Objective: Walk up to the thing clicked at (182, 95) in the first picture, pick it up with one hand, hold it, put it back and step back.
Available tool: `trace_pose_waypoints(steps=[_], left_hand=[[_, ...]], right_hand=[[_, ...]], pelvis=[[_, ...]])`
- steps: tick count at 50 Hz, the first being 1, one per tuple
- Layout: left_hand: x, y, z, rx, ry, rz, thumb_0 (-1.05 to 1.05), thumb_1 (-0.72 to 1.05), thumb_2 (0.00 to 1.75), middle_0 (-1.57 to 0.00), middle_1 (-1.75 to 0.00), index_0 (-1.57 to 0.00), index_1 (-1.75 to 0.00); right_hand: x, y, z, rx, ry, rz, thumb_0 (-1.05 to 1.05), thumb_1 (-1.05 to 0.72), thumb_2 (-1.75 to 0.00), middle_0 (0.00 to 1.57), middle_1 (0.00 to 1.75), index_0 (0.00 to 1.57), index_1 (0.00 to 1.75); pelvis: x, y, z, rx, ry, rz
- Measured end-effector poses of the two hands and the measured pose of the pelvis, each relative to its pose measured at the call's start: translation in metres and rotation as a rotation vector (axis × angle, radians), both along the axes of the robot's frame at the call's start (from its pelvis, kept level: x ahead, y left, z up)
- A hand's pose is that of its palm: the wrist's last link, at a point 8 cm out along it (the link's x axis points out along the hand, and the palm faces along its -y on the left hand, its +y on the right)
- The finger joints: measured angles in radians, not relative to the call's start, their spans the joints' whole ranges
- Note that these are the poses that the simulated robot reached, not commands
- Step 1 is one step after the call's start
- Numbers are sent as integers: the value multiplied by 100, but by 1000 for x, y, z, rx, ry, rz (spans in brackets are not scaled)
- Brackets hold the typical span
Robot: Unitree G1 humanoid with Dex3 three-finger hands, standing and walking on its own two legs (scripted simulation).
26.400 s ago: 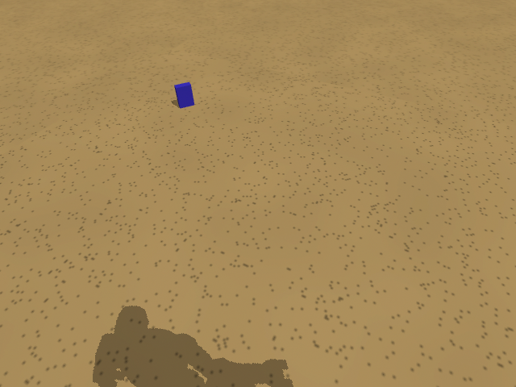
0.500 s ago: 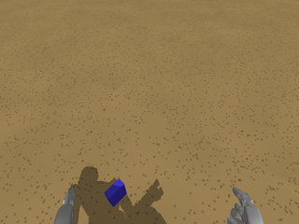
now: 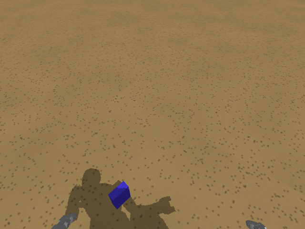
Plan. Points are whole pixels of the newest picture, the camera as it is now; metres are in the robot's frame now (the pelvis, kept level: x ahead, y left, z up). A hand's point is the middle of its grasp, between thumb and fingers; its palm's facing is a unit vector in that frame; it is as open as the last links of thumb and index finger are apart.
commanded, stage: stand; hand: left
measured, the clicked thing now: (120, 195) +0.44 +0.22 -0.66
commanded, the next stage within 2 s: step back in 2.00 s
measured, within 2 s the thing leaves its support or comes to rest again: neither
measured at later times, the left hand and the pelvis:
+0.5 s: hand out of the picture +0.05 +0.26 -0.12, palm faces -0.03 -0.94 -0.35, open 7.4 cm; pelvis -0.01 +0.01 +0.04, yaw +0 degrees
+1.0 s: hand out of the picture +0.05 +0.24 -0.12, palm faces -0.04 -0.94 -0.34, open 7.4 cm; pelvis +0.00 +0.00 +0.04, yaw +0 degrees
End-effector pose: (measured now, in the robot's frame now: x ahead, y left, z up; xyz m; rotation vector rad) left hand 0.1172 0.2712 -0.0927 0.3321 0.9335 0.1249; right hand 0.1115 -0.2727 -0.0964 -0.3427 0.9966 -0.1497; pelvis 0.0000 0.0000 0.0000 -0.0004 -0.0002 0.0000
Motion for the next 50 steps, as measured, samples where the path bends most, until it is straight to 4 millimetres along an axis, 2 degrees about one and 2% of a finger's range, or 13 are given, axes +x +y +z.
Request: trace_pose_waypoints(steps=[5, 10, 19, 27, 39, 50], left_hand=[[-28, 17, -4, 15, 112, 46, 1, 84, 89, -21, -30, -20, -30], [-50, 25, -3, 12, 198, 80, 1, 88, 90, -20, -30, -20, -30], [-71, 28, 3, 15, 276, 110, 1, 90, 90, -21, -30, -20, -30], [-78, 28, 8, 27, 291, 118, 1, 91, 90, -21, -30, -20, -30], [-83, 24, 8, 26, 319, 120, 1, 91, 90, -21, -30, -20, -30], [-72, 17, 7, 17, 327, 112, 1, 91, 90, -21, -30, -20, -30]], right_hand=[[-26, -11, 5, -18, 87, -57, 1, -90, -90, 20, 30, 21, 30], [-46, -8, 7, -11, 160, -82, 1, -90, -90, 20, 30, 20, 30], [-58, 5, 5, 34, 207, -92, 1, -90, -90, 20, 30, 20, 30], [-59, 4, 4, 51, 209, -95, 0, -90, -90, 20, 30, 20, 30], [-73, -13, 5, 30, 253, -115, 0, -90, -90, 20, 30, 20, 30], [-73, -20, 7, 26, 272, -127, 0, -90, -90, 20, 30, 20, 30]], pelvis=[[2, 5, 11, -2, -27, 0], [2, 10, 22, -3, -46, -4], [-2, 12, 33, 6, -74, -5], [-8, 9, 36, 7, -85, -3], [-11, 3, 37, 4, -72, -3], [-5, -1, 38, 3, -64, -9]])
